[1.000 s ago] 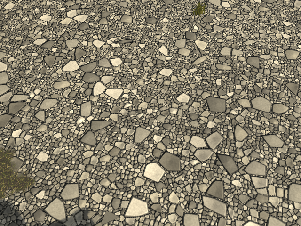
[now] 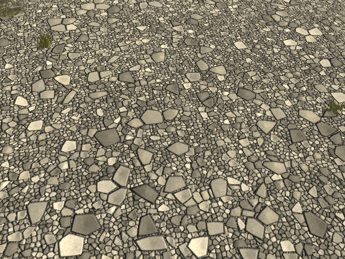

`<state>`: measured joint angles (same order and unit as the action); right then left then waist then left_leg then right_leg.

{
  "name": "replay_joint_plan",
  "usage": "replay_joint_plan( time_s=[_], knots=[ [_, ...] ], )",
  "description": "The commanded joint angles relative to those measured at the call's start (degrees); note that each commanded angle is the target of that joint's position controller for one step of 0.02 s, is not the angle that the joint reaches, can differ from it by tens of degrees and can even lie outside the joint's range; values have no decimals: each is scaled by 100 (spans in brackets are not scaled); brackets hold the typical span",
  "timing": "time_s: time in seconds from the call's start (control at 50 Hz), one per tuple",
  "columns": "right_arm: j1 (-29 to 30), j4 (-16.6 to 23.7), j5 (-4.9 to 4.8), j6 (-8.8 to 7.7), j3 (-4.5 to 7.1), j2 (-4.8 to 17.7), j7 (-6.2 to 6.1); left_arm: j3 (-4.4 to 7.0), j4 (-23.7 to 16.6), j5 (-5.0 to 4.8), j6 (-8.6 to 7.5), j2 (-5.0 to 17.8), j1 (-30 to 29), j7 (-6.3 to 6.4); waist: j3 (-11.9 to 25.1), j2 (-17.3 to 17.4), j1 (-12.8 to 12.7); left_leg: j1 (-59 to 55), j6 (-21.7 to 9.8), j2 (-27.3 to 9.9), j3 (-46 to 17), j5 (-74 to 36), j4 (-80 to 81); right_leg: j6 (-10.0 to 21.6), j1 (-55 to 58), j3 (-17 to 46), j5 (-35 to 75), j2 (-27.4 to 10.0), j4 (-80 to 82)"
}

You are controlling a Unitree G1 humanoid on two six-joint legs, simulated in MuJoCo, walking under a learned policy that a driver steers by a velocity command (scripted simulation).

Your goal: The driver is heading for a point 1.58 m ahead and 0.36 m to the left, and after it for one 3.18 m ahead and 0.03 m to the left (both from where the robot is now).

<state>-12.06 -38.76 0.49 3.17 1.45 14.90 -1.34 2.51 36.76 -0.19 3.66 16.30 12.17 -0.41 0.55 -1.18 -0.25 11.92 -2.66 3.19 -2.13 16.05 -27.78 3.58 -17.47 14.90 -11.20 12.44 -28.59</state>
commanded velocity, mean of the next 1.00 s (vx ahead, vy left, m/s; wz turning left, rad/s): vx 0.00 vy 0.00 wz -0.06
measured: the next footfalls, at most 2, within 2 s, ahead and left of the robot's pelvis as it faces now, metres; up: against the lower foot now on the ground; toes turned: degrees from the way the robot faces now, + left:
right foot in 0.28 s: -0.01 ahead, -0.12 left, +0.00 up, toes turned +7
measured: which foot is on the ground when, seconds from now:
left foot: down 0.00-1.00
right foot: up 0.00-0.26, down 0.28-1.00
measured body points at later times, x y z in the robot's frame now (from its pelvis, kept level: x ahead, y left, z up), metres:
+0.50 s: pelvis -0.04 -0.01 +0.01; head -0.04 -0.02 +0.46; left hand +0.07 +0.24 -0.11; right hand +0.08 -0.26 -0.10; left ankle -0.03 +0.09 -0.73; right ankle -0.05 -0.13 -0.73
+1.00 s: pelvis -0.05 -0.02 +0.01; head -0.05 -0.02 +0.46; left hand +0.02 +0.23 -0.13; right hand +0.03 -0.27 -0.12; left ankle -0.03 +0.09 -0.73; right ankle -0.05 -0.13 -0.73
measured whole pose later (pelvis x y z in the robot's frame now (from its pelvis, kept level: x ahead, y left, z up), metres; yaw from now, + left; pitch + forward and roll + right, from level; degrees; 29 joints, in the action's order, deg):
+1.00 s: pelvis -0.05 -0.02 +0.01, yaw -1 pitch -1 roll -1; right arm -14.0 -49.3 0.9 0.6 -1.4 13.7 -0.7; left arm 0.8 57.6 0.0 1.3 12.3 11.5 1.0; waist -0.3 0.8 0.4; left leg 10.9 -0.8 1.0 -2.4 8.5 -20.1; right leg 1.5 -7.4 6.7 -8.5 4.5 -16.9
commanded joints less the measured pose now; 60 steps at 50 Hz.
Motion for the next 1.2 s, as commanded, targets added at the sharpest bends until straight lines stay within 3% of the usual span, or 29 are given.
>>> replay_joint_plan(
  time_s=[0.02, 0.04, 0.06, 0.1, 0.14, 0.16, 0.2, 0.24, 0.26, 0.28, 0.3, 0.32, 0.36, 0.42, 0.52, 0.58, 1.2],
  knots=[
    [168, 489, 77, -199, 91, 800, 21, 155, -297, 55, -63, 595, 81, 77, -32, 1191, -16, -36, -1117, -2244, -2374, -2006, 1537, -182, -605, -160, -2092, -211, -1402],
    [312, 472, 41, -304, 42, 577, 86, 150, -204, 110, -65, 603, 75, 81, -115, 884, -153, 384, -1367, -2269, -2288, -2216, 1628, -284, -193, -205, -1873, -501, -1893],
    [540, 474, 28, -364, -18, 365, 104, 129, -86, 71, -79, 521, 64, 45, -150, 606, -238, 538, -1232, -1937, -1792, -2190, 1608, -340, 17, -308, -1502, -580, -2078],
    [554, 442, 101, -381, -47, 376, 25, 96, 32, 65, -70, 397, 89, -12, -39, 658, -202, 268, -949, -1428, -1140, -2369, 1426, -433, 40, -440, -1226, -569, -2184],
    [323, 346, 60, -365, -72, 359, -1, 28, 118, 63, -68, 263, 34, -24, 23, 697, -86, -114, -796, -1190, -845, -2524, 1246, -495, 69, -639, -1325, -649, -1672],
    [159, 302, 21, -342, -89, 398, -17, 50, 133, -8, -53, 327, -121, 20, -57, 719, 11, -485, -799, -1214, -998, -2202, 1185, -487, -166, -646, -1446, -757, -1086],
    [-82, 204, 8, -296, -73, 469, 14, -28, 226, -27, -15, 151, -140, 75, -16, 875, 127, -648, -748, -1181, -1065, -1972, 1099, -442, 165, -889, -1466, -859, -183],
    [-155, 121, -13, -240, -32, 600, 59, -45, 417, -6, -20, 84, 167, 108, 21, 851, -23, -463, -558, -1089, -1035, -2093, 915, -344, 850, -991, -213, -913, 960],
    [-210, 102, -29, -251, -31, 592, 69, -30, 465, 35, -43, 164, 165, 126, 57, 720, -14, -301, -396, -1044, -1042, -2044, 904, -283, 1208, -748, 333, -1050, 1217],
    [-208, 149, -38, -289, -44, 550, 82, 11, 460, 115, -86, 388, 115, 146, 103, 460, 35, -126, -254, -946, -948, -1885, 823, -239, 1462, -432, 828, -1364, 1152],
    [-331, 194, -71, -304, -42, 497, 100, 90, 500, 54, -119, 652, -137, 150, -51, -109, 326, -159, -147, -630, -658, -1265, 1026, -115, 1023, -393, 1224, -1399, 735],
    [-97, 184, -28, -294, -58, 519, 79, 52, 502, -4, -162, 452, -180, 114, -34, -100, 127, -353, -107, -572, -506, -931, 1005, -75, 782, -328, 1150, -1450, 855],
    [37, 168, -7, -266, -86, 420, 68, -5, 584, -6, -213, 294, -198, 120, 7, -75, 95, -519, -66, -580, -437, -971, 945, -97, 727, -316, 997, -1450, 1064],
    [-27, 110, 0, -254, -87, 441, 78, -18, 724, 2, -242, 310, -117, 168, 99, -87, 97, -591, -27, -623, -419, -1097, 921, -83, 796, -303, 1092, -1468, 1180],
    [8, -17, 50, -242, -136, 362, 86, -54, 924, 37, -257, 250, -116, 166, -34, 45, 81, -537, 65, -597, -388, -622, 998, -56, 583, -282, 361, -1444, 1400],
    [-2, -114, 51, -249, -123, 455, 90, -53, 1058, 43, -286, 281, -117, 154, -167, 69, 75, -424, 87, -616, -420, -503, 1016, -45, 483, -250, 141, -1446, 1496],
    [-175, -1150, 38, -334, -176, 462, 31, -82, 2300, 25, -274, 135, 61, 187, -119, 167, 53, -307, 43, -744, -576, -612, 1231, -48, 739, -399, 559, -1472, 1544]
  ],
)
Velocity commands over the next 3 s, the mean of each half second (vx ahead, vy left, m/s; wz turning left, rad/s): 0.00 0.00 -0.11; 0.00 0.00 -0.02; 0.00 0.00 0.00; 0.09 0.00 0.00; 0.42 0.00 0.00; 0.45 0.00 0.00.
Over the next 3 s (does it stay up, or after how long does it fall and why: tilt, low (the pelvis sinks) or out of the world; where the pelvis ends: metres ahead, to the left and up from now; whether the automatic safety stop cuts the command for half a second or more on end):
stays up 0.52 0.12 -0.19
